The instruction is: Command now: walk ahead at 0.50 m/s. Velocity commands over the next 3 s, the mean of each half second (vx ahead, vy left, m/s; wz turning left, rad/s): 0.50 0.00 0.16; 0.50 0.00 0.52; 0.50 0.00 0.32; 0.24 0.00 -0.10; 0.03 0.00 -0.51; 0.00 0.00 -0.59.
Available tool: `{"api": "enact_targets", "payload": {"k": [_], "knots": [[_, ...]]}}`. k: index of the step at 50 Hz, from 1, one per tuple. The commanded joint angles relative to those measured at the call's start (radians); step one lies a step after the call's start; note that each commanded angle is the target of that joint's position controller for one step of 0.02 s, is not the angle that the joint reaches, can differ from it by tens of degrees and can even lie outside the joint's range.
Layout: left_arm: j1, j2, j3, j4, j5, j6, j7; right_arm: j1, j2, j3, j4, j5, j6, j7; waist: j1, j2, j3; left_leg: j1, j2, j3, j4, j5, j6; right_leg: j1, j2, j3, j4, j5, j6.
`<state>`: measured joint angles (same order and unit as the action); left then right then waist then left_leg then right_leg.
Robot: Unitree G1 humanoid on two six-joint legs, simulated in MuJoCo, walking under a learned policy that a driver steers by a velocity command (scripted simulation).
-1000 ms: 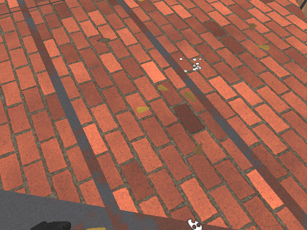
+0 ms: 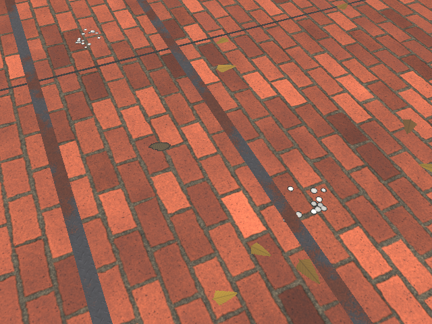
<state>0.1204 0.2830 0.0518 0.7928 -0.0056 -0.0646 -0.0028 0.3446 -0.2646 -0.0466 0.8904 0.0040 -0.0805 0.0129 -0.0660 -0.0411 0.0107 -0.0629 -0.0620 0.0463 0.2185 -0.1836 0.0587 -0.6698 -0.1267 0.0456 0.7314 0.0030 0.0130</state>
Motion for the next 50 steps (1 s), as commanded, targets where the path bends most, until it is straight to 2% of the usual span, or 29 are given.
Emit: {"api": "enact_targets", "payload": {"k": [1,4,6,7,8,9,10,11,12,13,14,15,17,21,26,29,32,35,36,37,38,39,40,41,42,43,44,46,50], "knots": [[-0.105,0.037,0.001,-0.077,-0.006,-0.018,-0.013,0.005,-0.178,-0.039,-0.036,0.010,-0.008,-0.011,-0.006,0.098,0.045,-0.044,0.257,-0.115,-0.098,0.179,0.144,0.053,0.029,-0.033,-0.124,0.098,0.001],[-0.165,0.050,0.001,-0.104,-0.012,-0.025,-0.030,0.040,-0.184,-0.044,-0.008,0.015,0.009,-0.014,-0.015,0.102,0.064,0.055,0.303,-0.130,-0.055,0.196,0.135,0.031,0.041,-0.023,-0.191,0.046,-0.023],[-0.156,0.069,0.006,-0.109,-0.011,-0.030,-0.039,0.034,-0.195,-0.050,0.001,0.019,0.019,-0.019,0.007,0.113,0.055,0.110,0.329,-0.140,-0.009,0.261,0.119,0.060,0.051,-0.025,-0.221,-0.026,-0.050],[-0.122,0.083,0.012,-0.100,-0.010,-0.031,-0.040,0.023,-0.201,-0.052,0.002,0.019,0.023,-0.021,0.030,0.123,0.036,0.125,0.330,-0.137,0.032,0.346,0.109,0.116,0.067,-0.040,-0.231,-0.062,-0.064],[-0.041,0.105,0.025,-0.077,-0.007,-0.033,-0.038,0.000,-0.205,-0.053,-0.001,0.020,0.029,-0.023,0.081,0.125,-0.012,0.120,0.307,-0.111,0.128,0.500,0.090,0.238,0.097,-0.070,-0.256,-0.071,-0.085],[0.113,0.151,0.050,-0.026,-0.004,-0.032,-0.030,0.001,-0.180,-0.043,-0.005,0.015,0.033,-0.024,0.146,0.104,-0.112,0.063,0.251,-0.070,0.311,0.571,0.063,0.460,0.111,-0.082,-0.258,-0.057,-0.114],[0.291,0.226,0.071,0.007,0.006,-0.029,-0.020,0.017,-0.128,-0.020,-0.031,-0.010,0.033,-0.027,0.201,-0.021,-0.268,-0.137,0.185,-0.020,0.630,0.309,0.024,0.763,-0.071,0.126,-0.226,-0.030,-0.180],[0.323,0.281,0.081,0.027,0.004,-0.023,-0.025,0.142,-0.008,0.013,-0.034,-0.003,0.012,-0.016,0.132,-0.285,-0.366,-0.538,-0.002,-0.048,0.946,-0.347,-0.032,1.061,-0.266,0.587,-0.350,-0.275,-0.327],[0.310,0.175,0.054,0.012,-0.004,-0.026,-0.025,0.074,-0.120,-0.011,-0.020,0.022,-0.007,-0.011,0.181,-0.156,-0.319,-0.645,0.043,-0.186,1.058,-0.401,-0.017,1.019,-0.254,0.623,-0.419,-0.410,-0.290],[0.238,0.141,0.042,0.003,0.000,-0.030,-0.020,-0.016,-0.167,-0.027,-0.050,0.047,-0.019,-0.008,0.172,-0.107,-0.183,-0.698,0.088,-0.179,1.067,-0.309,0.000,0.896,-0.230,0.475,-0.440,-0.376,-0.246],[0.166,0.123,0.035,-0.006,0.006,-0.033,-0.019,-0.058,-0.159,-0.027,-0.057,0.045,-0.019,-0.014,0.140,-0.038,-0.116,-0.661,0.139,-0.156,1.026,-0.215,-0.002,0.765,-0.197,0.364,-0.468,-0.281,-0.223],[0.118,0.092,0.028,-0.007,0.010,-0.038,-0.019,-0.075,-0.149,-0.032,-0.056,0.031,-0.013,-0.018,0.115,-0.029,-0.061,-0.630,0.167,-0.156,0.973,-0.153,-0.009,0.666,-0.165,0.280,-0.502,-0.206,-0.212],[0.082,0.064,0.023,0.002,0.021,-0.050,-0.020,-0.029,-0.115,-0.035,-0.039,0.031,0.014,-0.018,0.071,-0.061,-0.043,-0.533,0.197,-0.165,0.930,-0.088,-0.020,0.566,-0.127,0.163,-0.560,-0.121,-0.198],[0.098,0.096,0.034,0.039,0.026,-0.062,-0.007,-0.076,-0.081,-0.036,-0.062,0.026,0.043,-0.021,0.062,-0.019,0.015,-0.612,0.197,-0.183,0.833,0.036,-0.046,0.538,-0.125,0.014,-0.613,0.018,-0.206],[0.111,0.117,0.037,0.061,0.020,-0.050,0.013,-0.201,-0.056,-0.028,-0.106,0.016,0.033,0.003,0.099,-0.005,0.051,-0.604,0.178,-0.106,0.564,0.262,-0.049,0.571,-0.091,-0.150,-0.636,0.072,-0.170],[0.172,0.136,0.043,0.089,0.011,-0.034,0.020,-0.301,-0.038,-0.017,-0.155,0.014,0.032,0.020,0.140,0.014,0.085,-0.635,0.171,-0.059,0.465,0.264,-0.033,0.665,-0.123,-0.192,-0.616,0.116,-0.167],[0.200,0.151,0.051,0.106,-0.002,-0.007,0.022,-0.352,-0.042,-0.017,-0.203,0.017,0.034,0.040,0.142,0.007,0.094,-0.663,0.150,-0.016,0.414,0.166,-0.003,0.784,-0.160,-0.221,-0.545,0.250,-0.156],[0.161,0.193,0.064,0.092,-0.011,0.016,0.034,-0.270,-0.090,-0.042,-0.215,0.018,0.042,0.051,0.065,-0.049,0.011,-0.488,0.062,0.067,0.418,0.017,0.052,0.821,-0.164,-0.260,-0.346,0.712,-0.124],[0.145,0.202,0.066,0.087,-0.012,0.025,0.038,-0.163,-0.125,-0.063,-0.195,0.022,0.044,0.048,0.002,-0.053,-0.048,-0.349,0.023,0.083,0.405,-0.005,0.079,0.794,-0.150,-0.271,-0.193,0.792,-0.110],[0.125,0.198,0.062,0.078,-0.014,0.026,0.040,0.001,-0.183,-0.096,-0.155,0.023,0.047,0.035,-0.087,-0.022,-0.130,-0.096,-0.005,0.056,0.326,0.056,0.120,0.675,-0.107,-0.287,0.034,0.695,-0.074],[0.158,0.123,0.037,0.055,0.020,0.013,0.036,0.108,-0.276,-0.122,-0.129,0.024,0.058,0.010,-0.088,0.168,-0.214,0.194,0.183,-0.242,0.318,0.091,0.185,0.390,-0.032,-0.284,0.361,0.119,-0.031],[0.213,0.025,0.004,0.005,0.018,-0.025,0.016,0.047,-0.318,-0.119,-0.165,0.023,0.044,0.013,0.014,0.322,-0.336,0.460,0.393,-0.836,0.141,-0.107,0.396,0.005,0.193,-0.098,0.670,-0.591,0.015],[0.094,0.121,0.023,-0.009,-0.020,-0.066,-0.002,0.060,-0.229,-0.093,-0.172,0.016,0.034,0.020,-0.057,0.172,-0.326,0.449,0.388,-0.820,0.063,-0.139,0.349,-0.103,0.134,0.060,0.701,-0.557,-0.014],[0.029,0.134,0.026,-0.035,-0.045,-0.085,-0.009,0.023,-0.188,-0.082,-0.172,0.012,0.022,0.019,-0.045,0.129,-0.197,0.333,0.355,-0.668,0.061,-0.084,0.306,-0.138,0.091,0.047,0.647,-0.471,-0.040],[0.027,0.119,0.025,-0.026,-0.030,-0.091,-0.002,-0.043,-0.164,-0.074,-0.181,0.013,0.014,0.021,0.009,0.028,-0.107,0.173,0.307,-0.550,0.056,0.029,0.269,-0.090,0.045,0.043,0.546,-0.397,-0.041],[0.034,0.132,0.035,-0.015,-0.004,-0.083,0.005,-0.099,-0.129,-0.064,-0.194,0.011,0.011,0.017,0.042,0.030,-0.073,0.064,0.270,-0.466,0.045,0.124,0.248,-0.024,0.017,0.042,0.458,-0.356,-0.031],[0.054,0.133,0.040,-0.012,0.004,-0.069,0.005,-0.122,-0.120,-0.058,-0.209,0.001,0.011,0.012,0.069,0.053,-0.059,-0.011,0.248,-0.431,0.025,0.182,0.242,0.037,0.003,0.045,0.425,-0.327,-0.020],[0.063,0.111,0.039,-0.018,0.016,-0.047,0.006,-0.117,-0.138,-0.062,-0.212,0.006,0.008,0.001,0.086,0.060,-0.046,-0.090,0.228,-0.383,0.000,0.269,0.247,0.070,0.005,0.026,0.341,-0.296,0.016],[-0.076,0.071,0.025,-0.068,0.022,-0.036,0.010,-0.059,-0.178,-0.073,-0.200,0.012,0.014,-0.024,0.046,0.083,-0.005,-0.163,0.164,-0.294,-0.004,0.275,0.205,0.068,0.048,0.003,0.057,-0.068,0.061]]}}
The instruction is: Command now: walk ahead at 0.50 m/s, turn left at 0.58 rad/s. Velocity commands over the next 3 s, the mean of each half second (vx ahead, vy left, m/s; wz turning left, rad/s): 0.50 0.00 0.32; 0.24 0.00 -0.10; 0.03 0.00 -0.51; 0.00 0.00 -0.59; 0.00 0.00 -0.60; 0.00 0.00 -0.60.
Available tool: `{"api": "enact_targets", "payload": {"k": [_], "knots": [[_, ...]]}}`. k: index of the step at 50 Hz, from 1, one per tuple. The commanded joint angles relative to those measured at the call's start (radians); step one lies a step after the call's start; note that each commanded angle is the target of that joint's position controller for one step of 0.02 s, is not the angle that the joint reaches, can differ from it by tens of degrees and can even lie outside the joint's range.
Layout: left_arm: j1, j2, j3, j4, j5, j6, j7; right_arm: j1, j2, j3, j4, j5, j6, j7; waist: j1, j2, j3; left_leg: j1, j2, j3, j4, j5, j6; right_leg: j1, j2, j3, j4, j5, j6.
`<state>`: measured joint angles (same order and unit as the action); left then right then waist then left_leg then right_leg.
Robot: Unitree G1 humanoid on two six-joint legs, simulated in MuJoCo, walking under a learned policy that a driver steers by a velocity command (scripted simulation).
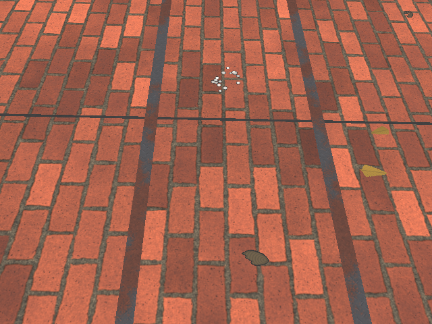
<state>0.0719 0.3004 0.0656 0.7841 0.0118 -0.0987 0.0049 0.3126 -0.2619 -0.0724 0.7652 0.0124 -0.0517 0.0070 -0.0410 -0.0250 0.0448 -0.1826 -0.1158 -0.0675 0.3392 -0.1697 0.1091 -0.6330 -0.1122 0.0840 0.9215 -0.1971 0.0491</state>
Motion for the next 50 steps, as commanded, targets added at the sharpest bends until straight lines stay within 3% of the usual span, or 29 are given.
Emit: {"api": "enact_targets", "payload": {"k": [1,3,7,10,11,12,13,14,15,16,17,18,19,21,24,27,29,33,35,36,37,38,39,40,41,42,44,47,50], "knots": [[-0.061,0.044,0.006,-0.069,0.002,-0.004,-0.001,-0.016,-0.181,-0.047,-0.073,0.006,-0.011,-0.021,0.006,0.081,-0.037,-0.056,0.199,-0.167,-0.117,0.225,0.136,0.058,0.052,-0.038,-0.212,0.197,0.026],[-0.121,0.037,0.001,-0.091,-0.008,-0.010,-0.010,0.014,-0.183,-0.049,-0.064,0.007,-0.005,-0.023,-0.022,0.100,-0.033,-0.070,0.193,-0.175,-0.109,0.155,0.110,0.109,0.083,-0.045,-0.325,0.290,0.022],[-0.154,0.071,0.006,-0.112,-0.016,-0.026,-0.030,0.067,-0.158,-0.042,-0.033,0.010,0.000,-0.026,-0.039,0.120,-0.035,0.049,0.251,-0.249,-0.033,0.102,0.095,0.120,0.087,-0.018,-0.423,0.292,-0.011],[-0.087,0.101,0.017,-0.099,-0.014,-0.041,-0.036,0.065,-0.160,-0.042,-0.023,0.002,0.008,-0.031,0.003,0.159,-0.041,0.129,0.288,-0.291,0.053,0.237,0.078,0.186,0.096,-0.042,-0.456,0.169,-0.064],[0.003,0.125,0.031,-0.072,-0.007,-0.046,-0.032,0.053,-0.146,-0.036,-0.028,0.000,0.009,-0.029,0.050,0.154,-0.087,0.130,0.246,-0.267,0.148,0.366,0.057,0.312,0.112,-0.064,-0.490,0.168,-0.095],[0.142,0.163,0.043,-0.051,0.007,-0.049,-0.027,0.043,-0.113,-0.020,-0.043,-0.009,0.008,-0.024,0.115,0.114,-0.212,0.048,0.195,-0.219,0.356,0.344,0.026,0.547,0.017,0.021,-0.447,0.186,-0.155],[0.286,0.250,0.068,-0.025,0.016,-0.043,-0.025,0.177,-0.054,0.000,-0.046,0.000,-0.002,-0.022,0.103,-0.110,-0.379,-0.266,0.061,-0.116,0.710,0.037,-0.054,0.933,-0.197,0.377,-0.448,0.093,-0.309],[0.348,0.216,0.065,0.022,-0.015,-0.032,-0.038,0.216,-0.068,0.005,-0.038,0.020,-0.012,-0.022,0.109,-0.282,-0.398,-0.495,0.017,-0.105,0.903,-0.410,-0.080,1.019,-0.294,0.707,-0.608,-0.190,-0.377],[0.294,0.137,0.042,0.005,-0.033,-0.028,-0.038,0.104,-0.159,-0.014,-0.047,0.029,-0.015,-0.022,0.133,-0.142,-0.235,-0.589,0.077,-0.137,0.974,-0.357,-0.073,0.904,-0.260,0.636,-0.644,-0.347,-0.325],[0.222,0.106,0.029,-0.011,-0.022,-0.019,-0.034,0.001,-0.168,-0.016,-0.073,0.021,-0.016,-0.022,0.126,-0.063,-0.132,-0.592,0.121,-0.092,0.960,-0.275,-0.069,0.766,-0.218,0.496,-0.657,-0.299,-0.285],[0.173,0.086,0.018,-0.014,-0.011,-0.012,-0.034,-0.052,-0.156,-0.015,-0.088,0.004,-0.018,-0.020,0.103,-0.028,-0.054,-0.571,0.156,-0.063,0.901,-0.217,-0.070,0.634,-0.177,0.394,-0.685,-0.189,-0.277],[0.147,0.066,0.010,-0.015,-0.003,-0.012,-0.032,-0.055,-0.144,-0.018,-0.090,-0.005,-0.019,-0.017,0.074,-0.042,-0.035,-0.525,0.193,-0.056,0.835,-0.171,-0.070,0.560,-0.143,0.328,-0.705,-0.101,-0.265],[0.141,0.059,0.006,-0.012,0.001,-0.013,-0.031,-0.036,-0.124,-0.016,-0.085,-0.003,-0.018,-0.014,0.055,-0.063,-0.037,-0.476,0.208,-0.045,0.797,-0.148,-0.072,0.517,-0.115,0.278,-0.724,-0.037,-0.258],[0.157,0.072,0.008,0.003,-0.009,-0.018,-0.029,-0.025,-0.088,-0.008,-0.080,-0.002,-0.015,-0.012,0.046,-0.076,-0.045,-0.457,0.220,-0.016,0.725,-0.127,-0.084,0.490,-0.101,0.206,-0.753,0.068,-0.273],[0.186,0.119,0.020,0.023,-0.018,-0.015,-0.020,-0.117,-0.066,0.006,-0.111,-0.010,-0.018,-0.012,0.065,-0.049,-0.031,-0.485,0.234,0.007,0.546,-0.001,-0.107,0.494,-0.100,0.127,-0.786,0.182,-0.283],[0.223,0.134,0.021,0.041,-0.027,-0.005,-0.014,-0.212,-0.049,0.016,-0.129,-0.007,-0.026,-0.002,0.097,-0.045,-0.020,-0.435,0.212,0.036,0.357,0.161,-0.115,0.494,-0.066,0.041,-0.790,0.226,-0.254],[0.259,0.136,0.018,0.062,-0.027,0.006,-0.011,-0.268,-0.045,0.018,-0.142,-0.006,-0.032,0.005,0.116,-0.043,-0.007,-0.379,0.178,0.060,0.266,0.233,-0.119,0.498,-0.055,0.002,-0.756,0.357,-0.237],[0.289,0.142,0.015,0.092,-0.029,0.033,-0.004,-0.295,-0.071,0.009,-0.158,-0.010,-0.042,0.024,0.101,-0.069,-0.042,-0.303,0.137,0.050,0.167,0.223,-0.081,0.595,-0.082,0.005,-0.627,0.503,-0.192],[0.245,0.152,0.017,0.086,-0.031,0.040,0.002,-0.162,-0.112,-0.011,-0.112,-0.024,-0.044,0.021,0.018,-0.063,-0.110,-0.112,0.106,0.070,0.095,0.270,-0.043,0.591,-0.050,-0.010,-0.481,0.609,-0.151],[0.258,0.127,0.007,0.079,-0.020,0.036,0.003,-0.075,-0.167,-0.027,-0.089,-0.034,-0.045,0.012,-0.015,-0.014,-0.181,0.064,0.167,0.034,0.094,0.526,-0.009,0.524,0.006,-0.044,-0.334,0.529,-0.109],[0.337,0.048,-0.022,0.064,0.007,0.024,-0.003,0.011,-0.230,-0.033,-0.088,-0.067,-0.039,0.001,-0.006,0.159,-0.333,0.421,0.416,-0.208,0.202,0.936,0.112,0.247,0.089,-0.067,-0.029,0.103,-0.048],[0.464,0.005,-0.041,0.107,-0.010,0.024,-0.009,0.035,-0.181,-0.018,-0.079,-0.053,-0.021,0.004,0.004,0.295,-0.495,0.536,0.573,-0.392,0.196,1.015,0.238,0.129,0.150,-0.001,0.195,-0.523,-0.015],[0.422,0.110,-0.012,0.117,-0.037,0.035,-0.010,0.023,-0.145,-0.011,-0.078,-0.029,-0.005,0.009,-0.020,0.194,-0.457,0.444,0.519,-0.353,0.155,0.807,0.210,0.095,0.113,0.053,0.271,-0.530,-0.012],[0.325,0.126,-0.003,0.087,-0.049,0.049,-0.004,-0.054,-0.134,-0.006,-0.082,-0.018,0.000,0.007,-0.008,0.152,-0.317,0.320,0.475,-0.270,0.105,0.649,0.170,0.028,0.085,0.018,0.277,-0.479,-0.006],[0.280,0.110,-0.002,0.081,-0.041,0.068,0.008,-0.124,-0.110,0.003,-0.082,-0.020,0.000,0.005,0.017,0.105,-0.232,0.184,0.438,-0.211,0.053,0.517,0.141,0.036,0.052,0.006,0.235,-0.415,0.004],[0.276,0.099,0.003,0.081,-0.032,0.093,0.019,-0.187,-0.091,0.009,-0.082,-0.027,-0.001,0.004,0.052,0.111,-0.176,0.044,0.408,-0.152,-0.002,0.409,0.120,0.099,0.028,0.003,0.183,-0.363,0.015],[0.310,0.075,0.007,0.077,-0.024,0.129,0.037,-0.252,-0.120,-0.003,-0.075,-0.046,-0.002,-0.001,0.093,0.171,-0.137,-0.127,0.382,-0.070,-0.076,0.312,0.127,0.212,0.041,-0.042,0.162,-0.271,0.035],[0.283,0.070,0.018,0.046,-0.020,0.144,0.043,-0.262,-0.131,-0.011,-0.056,-0.040,0.000,-0.020,0.090,0.159,-0.134,-0.141,0.398,-0.008,-0.106,0.213,0.141,0.203,0.029,-0.055,0.112,-0.194,0.025],[0.205,0.065,0.019,0.002,-0.019,0.148,0.033,-0.260,-0.143,-0.017,-0.036,-0.033,0.014,-0.041,0.067,0.146,-0.129,-0.112,0.413,0.025,-0.123,0.109,0.137,0.201,0.012,-0.066,0.011,-0.132,0.009]]}}
Over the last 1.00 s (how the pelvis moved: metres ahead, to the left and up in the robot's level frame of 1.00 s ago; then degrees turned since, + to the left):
0.54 0.04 0.00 24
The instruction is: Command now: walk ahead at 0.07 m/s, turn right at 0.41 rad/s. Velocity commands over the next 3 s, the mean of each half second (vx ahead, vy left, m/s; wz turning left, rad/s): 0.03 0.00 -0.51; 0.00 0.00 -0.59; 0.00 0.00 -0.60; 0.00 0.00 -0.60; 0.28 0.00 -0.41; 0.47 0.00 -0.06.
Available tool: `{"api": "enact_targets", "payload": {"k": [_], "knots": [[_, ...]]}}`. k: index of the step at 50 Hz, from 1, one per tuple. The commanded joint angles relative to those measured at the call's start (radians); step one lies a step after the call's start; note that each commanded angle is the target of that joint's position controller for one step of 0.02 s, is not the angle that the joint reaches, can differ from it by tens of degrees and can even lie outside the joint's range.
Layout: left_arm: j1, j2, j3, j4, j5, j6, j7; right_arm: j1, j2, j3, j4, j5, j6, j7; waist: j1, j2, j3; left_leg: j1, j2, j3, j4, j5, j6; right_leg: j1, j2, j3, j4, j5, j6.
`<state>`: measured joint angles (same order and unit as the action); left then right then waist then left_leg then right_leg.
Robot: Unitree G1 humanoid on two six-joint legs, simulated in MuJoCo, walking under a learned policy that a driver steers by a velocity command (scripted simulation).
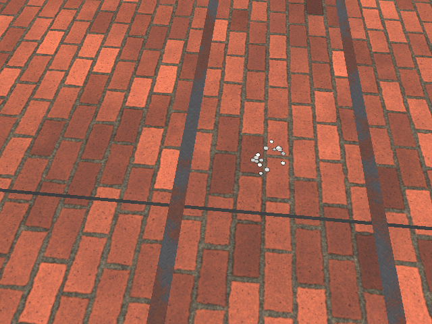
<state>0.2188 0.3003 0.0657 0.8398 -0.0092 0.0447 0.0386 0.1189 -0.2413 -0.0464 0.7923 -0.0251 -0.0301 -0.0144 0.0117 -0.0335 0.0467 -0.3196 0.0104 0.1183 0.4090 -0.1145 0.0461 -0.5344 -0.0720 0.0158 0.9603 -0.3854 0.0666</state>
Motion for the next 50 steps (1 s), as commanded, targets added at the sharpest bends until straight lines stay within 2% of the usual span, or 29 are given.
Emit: {"api": "enact_targets", "payload": {"k": [1,5,7,8,9,10,11,12,13,14,15,16,18,21,24,28,30,31,32,33,34,35,36,37,38,40,43,46,50], "knots": [[0.042,0.065,0.020,-0.065,0.001,0.005,-0.006,-0.066,-0.169,-0.046,-0.057,0.006,-0.001,-0.024,0.009,0.152,-0.131,0.037,0.293,-0.152,-0.192,0.043,0.198,0.111,-0.027,-0.006,-0.058,0.063,-0.013],[0.012,0.076,0.027,-0.099,0.000,0.007,-0.029,-0.054,-0.195,-0.056,-0.035,0.024,0.023,-0.024,0.002,0.149,-0.126,0.110,0.321,-0.128,-0.139,0.066,0.174,0.157,-0.008,-0.047,-0.197,0.046,-0.045],[0.057,0.075,0.034,-0.091,0.002,0.005,-0.042,-0.069,-0.200,-0.059,-0.026,0.044,0.035,-0.024,0.037,0.139,-0.129,0.112,0.300,-0.088,-0.054,0.062,0.122,0.253,0.026,-0.088,-0.371,0.141,-0.082],[0.081,0.098,0.044,-0.085,0.009,0.003,-0.041,-0.030,-0.175,-0.056,-0.007,0.049,0.041,-0.024,0.039,0.099,-0.121,0.083,0.258,-0.051,0.031,-0.005,0.065,0.316,0.042,-0.065,-0.468,0.220,-0.115],[0.096,0.186,0.067,-0.096,0.011,0.000,-0.029,0.012,-0.129,-0.046,0.000,0.031,0.044,-0.019,0.015,-0.109,-0.098,-0.042,0.154,0.050,0.264,-0.162,-0.032,0.392,-0.097,0.157,-0.603,0.453,-0.181],[0.076,0.283,0.081,-0.132,0.020,-0.003,-0.017,-0.046,-0.104,-0.037,-0.055,-0.003,0.041,-0.020,0.003,-0.327,-0.058,-0.327,-0.014,0.048,0.503,-0.524,-0.122,0.460,-0.302,0.477,-0.631,0.695,-0.366],[0.110,0.249,0.073,-0.134,0.048,-0.026,-0.025,-0.124,-0.136,-0.047,-0.072,0.001,0.037,-0.024,0.063,-0.215,-0.125,-0.346,-0.027,-0.119,0.682,-0.569,-0.112,0.430,-0.310,0.498,-0.648,0.656,-0.437],[0.069,0.227,0.067,-0.138,0.045,-0.046,-0.026,-0.112,-0.152,-0.055,-0.065,0.023,0.038,-0.024,0.032,-0.155,-0.122,-0.360,-0.007,-0.162,0.733,-0.483,-0.094,0.431,-0.255,0.406,-0.642,0.614,-0.389],[0.005,0.205,0.066,-0.151,0.023,-0.055,-0.021,-0.078,-0.156,-0.061,-0.040,0.028,0.040,-0.030,0.000,-0.101,-0.120,-0.371,0.008,-0.177,0.726,-0.394,-0.087,0.435,-0.204,0.341,-0.627,0.562,-0.326],[-0.035,0.172,0.055,-0.162,0.002,-0.054,-0.015,-0.071,-0.171,-0.068,-0.026,0.021,0.042,-0.038,-0.009,-0.087,-0.120,-0.372,0.017,-0.183,0.708,-0.342,-0.090,0.432,-0.185,0.313,-0.621,0.554,-0.290],[-0.048,0.156,0.047,-0.168,-0.002,-0.050,-0.008,-0.070,-0.171,-0.071,-0.024,0.015,0.040,-0.039,-0.018,-0.087,-0.130,-0.335,0.008,-0.180,0.719,-0.303,-0.096,0.410,-0.167,0.291,-0.615,0.596,-0.283],[-0.039,0.151,0.044,-0.172,0.002,-0.046,-0.004,-0.066,-0.161,-0.070,-0.025,0.017,0.037,-0.036,-0.020,-0.082,-0.147,-0.312,-0.004,-0.178,0.719,-0.273,-0.102,0.410,-0.155,0.284,-0.612,0.622,-0.285],[-0.021,0.155,0.047,-0.175,0.002,-0.042,0.003,-0.068,-0.139,-0.064,-0.026,0.027,0.032,-0.034,-0.014,-0.079,-0.158,-0.311,-0.014,-0.183,0.635,-0.236,-0.110,0.450,-0.142,0.283,-0.605,0.622,-0.286],[-0.009,0.174,0.055,-0.181,-0.002,-0.033,0.011,-0.100,-0.123,-0.055,-0.034,0.029,0.027,-0.029,0.006,-0.095,-0.150,-0.277,-0.024,-0.196,0.470,-0.213,-0.127,0.465,-0.129,0.313,-0.598,0.545,-0.286],[-0.025,0.190,0.061,-0.193,0.001,-0.023,0.008,-0.102,-0.133,-0.054,-0.033,0.033,0.023,-0.018,0.013,-0.117,-0.136,-0.187,-0.038,-0.199,0.365,-0.218,-0.133,0.405,-0.120,0.358,-0.599,0.483,-0.294],[-0.058,0.188,0.061,-0.209,-0.003,-0.013,-0.002,-0.074,-0.152,-0.058,-0.029,0.039,0.009,-0.004,0.010,-0.133,-0.136,-0.094,-0.055,-0.206,0.237,-0.240,-0.119,0.390,-0.104,0.441,-0.571,0.519,-0.288],[-0.089,0.184,0.058,-0.219,-0.012,-0.007,-0.001,-0.027,-0.158,-0.061,-0.019,0.040,-0.002,0.005,-0.020,-0.133,-0.145,-0.012,-0.058,-0.199,0.088,-0.169,-0.102,0.389,-0.077,0.466,-0.534,0.530,-0.261],[-0.107,0.178,0.055,-0.226,-0.019,-0.002,0.003,0.012,-0.163,-0.065,-0.006,0.038,-0.006,0.009,-0.045,-0.123,-0.145,0.071,-0.048,-0.186,-0.039,-0.052,-0.087,0.359,-0.045,0.456,-0.507,0.479,-0.227],[-0.089,0.147,0.046,-0.231,-0.015,-0.001,0.005,0.042,-0.206,-0.077,0.001,0.029,-0.006,0.006,-0.039,-0.066,-0.163,0.192,0.051,-0.248,-0.081,0.040,-0.051,0.273,0.004,0.418,-0.439,0.325,-0.178],[-0.022,0.081,0.030,-0.224,0.002,-0.002,0.001,0.031,-0.266,-0.085,-0.012,0.014,0.004,-0.003,0.014,0.178,-0.179,0.297,0.265,-0.442,-0.091,0.238,0.035,0.129,0.139,0.251,-0.211,-0.051,-0.119],[-0.024,0.141,0.051,-0.252,-0.007,-0.012,-0.001,0.023,-0.284,-0.086,-0.014,-0.019,0.007,0.001,0.015,0.329,-0.132,0.237,0.398,-0.636,-0.110,0.342,0.204,-0.036,0.209,0.154,-0.027,-0.295,-0.072],[-0.002,0.215,0.072,-0.229,0.000,-0.016,-0.002,-0.022,-0.231,-0.072,-0.040,-0.011,0.003,-0.001,0.020,0.221,-0.112,0.217,0.395,-0.579,-0.107,0.314,0.230,-0.049,0.138,0.171,0.133,-0.240,-0.042],[0.004,0.227,0.083,-0.208,-0.006,-0.011,-0.004,-0.066,-0.185,-0.060,-0.049,0.000,0.004,-0.005,0.031,0.176,-0.094,0.202,0.325,-0.469,-0.092,0.266,0.185,-0.053,0.126,0.158,0.189,-0.169,-0.027],[0.018,0.200,0.081,-0.189,-0.007,0.001,0.000,-0.086,-0.172,-0.055,-0.058,0.011,0.007,-0.009,0.035,0.154,-0.084,0.205,0.269,-0.391,-0.087,0.201,0.148,-0.062,0.116,0.143,0.222,-0.117,-0.009],[0.011,0.179,0.075,-0.193,-0.006,0.008,-0.001,-0.088,-0.167,-0.051,-0.057,0.022,0.009,-0.014,0.022,0.162,-0.067,0.211,0.257,-0.355,-0.087,0.215,0.149,-0.089,0.109,0.134,0.253,-0.073,0.008],[-0.029,0.138,0.060,-0.218,-0.017,0.011,-0.010,-0.053,-0.174,-0.049,-0.047,0.018,0.019,-0.026,-0.003,0.181,-0.058,0.219,0.227,-0.274,-0.102,0.240,0.158,-0.090,0.095,0.077,0.211,-0.025,0.028],[-0.094,0.113,0.045,-0.260,-0.017,0.006,-0.017,0.005,-0.204,-0.057,-0.038,0.012,0.032,-0.036,-0.052,0.197,-0.084,0.316,0.261,-0.245,-0.104,0.268,0.182,-0.094,0.054,0.040,0.065,-0.012,0.046],[-0.098,0.097,0.031,-0.280,-0.010,0.005,-0.030,-0.012,-0.243,-0.070,-0.046,0.018,0.040,-0.026,-0.056,0.206,-0.101,0.284,0.279,-0.186,-0.102,0.286,0.179,0.026,0.026,-0.009,-0.086,-0.011,0.033],[-0.064,0.118,0.040,-0.285,-0.011,0.017,-0.047,-0.019,-0.268,-0.079,-0.046,0.039,0.041,-0.006,-0.040,0.215,-0.097,0.249,0.303,-0.146,-0.062,0.277,0.152,0.154,0.039,-0.065,-0.264,0.029,-0.013]]}}
Over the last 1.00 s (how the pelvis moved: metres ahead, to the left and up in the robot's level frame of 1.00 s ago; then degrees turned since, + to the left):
0.47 0.02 -0.01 3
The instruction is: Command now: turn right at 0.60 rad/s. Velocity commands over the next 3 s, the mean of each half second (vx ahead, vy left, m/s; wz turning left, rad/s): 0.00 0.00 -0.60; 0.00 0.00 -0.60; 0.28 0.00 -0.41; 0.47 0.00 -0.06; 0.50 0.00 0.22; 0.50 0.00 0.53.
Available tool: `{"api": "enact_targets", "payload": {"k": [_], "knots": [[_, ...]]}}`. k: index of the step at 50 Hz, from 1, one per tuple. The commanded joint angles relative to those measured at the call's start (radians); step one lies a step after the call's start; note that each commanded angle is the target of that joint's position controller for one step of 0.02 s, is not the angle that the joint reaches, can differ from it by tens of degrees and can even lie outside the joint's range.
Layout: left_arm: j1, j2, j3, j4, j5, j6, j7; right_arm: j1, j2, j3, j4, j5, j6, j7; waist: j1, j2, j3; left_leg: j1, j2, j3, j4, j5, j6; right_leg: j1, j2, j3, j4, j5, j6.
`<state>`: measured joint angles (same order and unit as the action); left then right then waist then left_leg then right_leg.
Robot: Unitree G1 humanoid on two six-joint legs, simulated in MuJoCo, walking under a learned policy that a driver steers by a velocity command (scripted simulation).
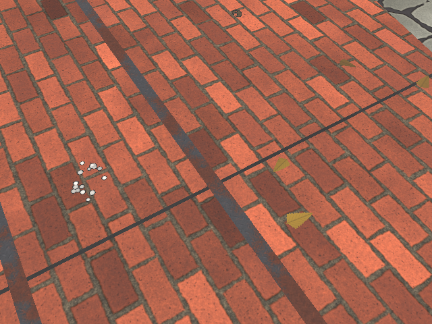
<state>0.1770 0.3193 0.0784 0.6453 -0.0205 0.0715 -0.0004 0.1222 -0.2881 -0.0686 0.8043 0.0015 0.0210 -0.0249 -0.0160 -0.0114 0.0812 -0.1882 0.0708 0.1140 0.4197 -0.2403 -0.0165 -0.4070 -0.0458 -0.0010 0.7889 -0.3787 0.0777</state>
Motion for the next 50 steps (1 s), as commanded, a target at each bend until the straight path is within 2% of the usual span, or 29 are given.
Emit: {"api": "enact_targets", "payload": {"k": [1,2,3,4,5,6,7,8,9,10,12,19,24,26,28,29,30,31,32,33,34,36,38,41,43,46,48,49,50], "knots": [[0.000,0.099,0.031,-0.086,0.000,-0.007,-0.013,-0.033,-0.223,-0.058,-0.057,0.022,-0.011,0.007,0.008,0.186,-0.130,0.106,0.243,-0.127,-0.041,0.386,0.193,0.073,0.020,-0.061,-0.175,0.073,-0.046],[0.040,0.100,0.037,-0.072,0.002,-0.006,-0.015,-0.040,-0.215,-0.056,-0.053,0.032,-0.012,0.008,0.034,0.172,-0.135,0.075,0.228,-0.098,0.016,0.345,0.156,0.151,0.039,-0.078,-0.286,0.160,-0.076],[0.084,0.128,0.051,-0.057,0.004,-0.006,-0.007,0.013,-0.176,-0.047,-0.030,0.030,-0.016,0.013,0.043,0.102,-0.151,-0.002,0.190,-0.045,0.123,0.243,0.092,0.279,0.049,-0.042,-0.376,0.276,-0.114],[0.126,0.235,0.081,-0.063,0.002,-0.011,0.009,0.037,-0.115,-0.029,-0.040,-0.010,-0.018,0.019,0.034,-0.156,-0.167,-0.231,0.084,0.048,0.401,-0.079,-0.006,0.455,-0.143,0.239,-0.426,0.617,-0.192],[0.117,0.302,0.083,-0.094,0.032,-0.031,0.005,-0.049,-0.091,-0.017,-0.110,-0.031,-0.022,0.010,0.050,-0.311,-0.188,-0.458,-0.062,-0.032,0.628,-0.451,-0.056,0.449,-0.352,0.550,-0.424,0.783,-0.409],[0.122,0.238,0.068,-0.093,0.045,-0.057,-0.006,-0.098,-0.143,-0.033,-0.113,-0.016,-0.020,0.003,0.094,-0.169,-0.225,-0.466,-0.042,-0.152,0.765,-0.440,-0.050,0.416,-0.334,0.511,-0.450,0.691,-0.442],[0.079,0.212,0.057,-0.085,0.041,-0.073,-0.005,-0.093,-0.154,-0.039,-0.112,0.004,-0.018,0.001,0.060,-0.147,-0.182,-0.465,-0.025,-0.175,0.782,-0.353,-0.030,0.369,-0.275,0.420,-0.458,0.600,-0.387],[0.025,0.189,0.053,-0.087,0.024,-0.078,0.002,-0.064,-0.157,-0.044,-0.090,0.004,-0.015,-0.006,0.032,-0.100,-0.155,-0.462,-0.010,-0.182,0.748,-0.266,-0.025,0.341,-0.215,0.359,-0.459,0.491,-0.328],[-0.013,0.167,0.043,-0.092,0.010,-0.075,0.008,-0.056,-0.170,-0.049,-0.084,-0.005,-0.012,-0.012,0.018,-0.106,-0.137,-0.455,-0.007,-0.186,0.717,-0.207,-0.030,0.314,-0.191,0.335,-0.461,0.472,-0.300],[-0.023,0.161,0.036,-0.098,0.012,-0.072,0.015,-0.046,-0.167,-0.050,-0.080,-0.009,-0.012,-0.011,0.008,-0.123,-0.141,-0.412,-0.023,-0.179,0.728,-0.160,-0.038,0.278,-0.168,0.317,-0.465,0.497,-0.296],[-0.020,0.155,0.032,-0.105,0.019,-0.071,0.023,-0.021,-0.151,-0.048,-0.080,-0.004,-0.015,-0.006,0.001,-0.123,-0.166,-0.384,-0.045,-0.178,0.702,-0.106,-0.051,0.278,-0.148,0.307,-0.465,0.506,-0.303],[0.002,0.183,0.042,-0.107,0.016,-0.057,0.031,-0.069,-0.122,-0.034,-0.111,-0.001,-0.025,0.002,0.034,-0.135,-0.142,-0.333,-0.081,-0.207,0.403,-0.101,-0.075,0.270,-0.127,0.404,-0.439,0.359,-0.310],[-0.021,0.186,0.043,-0.117,0.011,-0.043,0.021,-0.056,-0.131,-0.036,-0.125,0.008,-0.045,0.018,0.036,-0.146,-0.155,-0.234,-0.110,-0.214,0.263,-0.135,-0.055,0.256,-0.114,0.506,-0.391,0.436,-0.307],[-0.040,0.182,0.042,-0.122,0.003,-0.037,0.020,-0.028,-0.132,-0.038,-0.125,0.009,-0.053,0.026,0.020,-0.150,-0.169,-0.174,-0.116,-0.211,0.156,-0.102,-0.040,0.265,-0.097,0.537,-0.357,0.488,-0.290],[-0.065,0.164,0.036,-0.129,-0.010,-0.031,0.026,0.036,-0.143,-0.047,-0.109,0.003,-0.060,0.029,-0.020,-0.126,-0.179,-0.016,-0.082,-0.204,-0.058,0.109,-0.008,0.203,-0.039,0.514,-0.301,0.402,-0.226],[-0.018,0.118,0.024,-0.128,0.000,-0.032,0.027,0.057,-0.204,-0.059,-0.115,-0.012,-0.056,0.023,0.004,0.013,-0.212,0.110,0.091,-0.346,-0.091,0.211,0.056,0.099,0.034,0.423,-0.159,0.154,-0.167],[0.037,0.101,0.022,-0.139,-0.002,-0.037,0.026,0.025,-0.273,-0.069,-0.117,-0.031,-0.044,0.019,0.062,0.274,-0.156,0.139,0.272,-0.571,-0.111,0.424,0.216,-0.117,0.211,0.209,0.024,-0.233,-0.100],[0.043,0.191,0.049,-0.126,0.014,-0.045,0.028,0.022,-0.220,-0.058,-0.133,-0.036,-0.047,0.017,0.032,0.234,-0.151,0.086,0.358,-0.631,-0.115,0.432,0.314,-0.158,0.146,0.180,0.264,-0.291,-0.049],[0.047,0.225,0.066,-0.106,0.005,-0.043,0.026,-0.018,-0.168,-0.041,-0.148,-0.028,-0.047,0.010,0.045,0.167,-0.132,0.059,0.307,-0.532,-0.102,0.394,0.291,-0.160,0.113,0.176,0.356,-0.219,-0.033],[0.056,0.208,0.067,-0.085,0.002,-0.033,0.028,-0.056,-0.143,-0.034,-0.154,-0.018,-0.043,0.004,0.056,0.137,-0.110,0.049,0.234,-0.432,-0.092,0.332,0.240,-0.164,0.099,0.161,0.393,-0.157,-0.015],[0.055,0.184,0.063,-0.079,0.003,-0.024,0.029,-0.064,-0.132,-0.029,-0.158,-0.007,-0.041,-0.001,0.046,0.136,-0.098,0.063,0.200,-0.378,-0.089,0.313,0.218,-0.193,0.096,0.152,0.426,-0.103,0.000],[0.030,0.136,0.047,-0.092,-0.006,-0.018,0.022,-0.038,-0.137,-0.026,-0.153,-0.008,-0.031,-0.011,0.025,0.149,-0.087,0.074,0.165,-0.287,-0.097,0.368,0.223,-0.202,0.084,0.101,0.409,-0.052,0.020],[-0.022,0.111,0.036,-0.118,-0.011,-0.022,0.018,0.006,-0.151,-0.032,-0.147,-0.015,-0.021,-0.017,-0.012,0.172,-0.101,0.147,0.176,-0.257,-0.099,0.397,0.240,-0.223,0.059,0.068,0.315,-0.036,0.033],[-0.050,0.090,0.022,-0.140,0.000,-0.023,0.008,0.017,-0.186,-0.045,-0.146,-0.011,-0.010,-0.012,-0.032,0.180,-0.132,0.180,0.209,-0.220,-0.093,0.427,0.250,-0.158,0.018,0.033,0.162,-0.043,0.034],[-0.045,0.087,0.017,-0.144,0.002,-0.023,0.001,-0.001,-0.210,-0.054,-0.149,-0.005,-0.005,-0.002,-0.029,0.190,-0.139,0.139,0.219,-0.182,-0.093,0.450,0.244,-0.067,0.011,-0.004,0.063,-0.032,0.021],[-0.021,0.104,0.026,-0.144,-0.002,-0.015,-0.009,0.000,-0.224,-0.060,-0.143,0.014,-0.007,0.011,-0.019,0.198,-0.138,0.125,0.236,-0.155,-0.062,0.437,0.225,0.016,0.021,-0.042,-0.077,0.005,-0.010],[0.033,0.104,0.034,-0.129,-0.001,-0.010,-0.015,-0.020,-0.221,-0.059,-0.139,0.035,-0.012,0.014,0.025,0.180,-0.142,0.091,0.228,-0.117,0.014,0.389,0.176,0.130,0.042,-0.071,-0.266,0.136,-0.057],[0.074,0.124,0.047,-0.115,0.001,-0.010,-0.010,0.014,-0.189,-0.051,-0.123,0.038,-0.017,0.017,0.040,0.135,-0.154,0.026,0.197,-0.073,0.101,0.304,0.120,0.245,0.060,-0.055,-0.364,0.237,-0.092],[0.119,0.204,0.072,-0.115,-0.001,-0.014,0.003,0.061,-0.139,-0.037,-0.117,0.009,-0.022,0.021,0.040,-0.059,-0.177,-0.154,0.116,0.017,0.318,0.070,0.028,0.425,-0.057,0.135,-0.413,0.535,-0.151]]}}
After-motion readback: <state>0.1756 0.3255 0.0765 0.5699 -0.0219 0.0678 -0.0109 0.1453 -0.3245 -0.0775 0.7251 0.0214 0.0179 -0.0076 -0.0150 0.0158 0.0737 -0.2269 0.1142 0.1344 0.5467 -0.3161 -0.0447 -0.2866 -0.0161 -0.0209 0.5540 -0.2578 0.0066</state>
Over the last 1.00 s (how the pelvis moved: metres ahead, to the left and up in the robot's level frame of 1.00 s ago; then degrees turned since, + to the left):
0.04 -0.03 0.00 -35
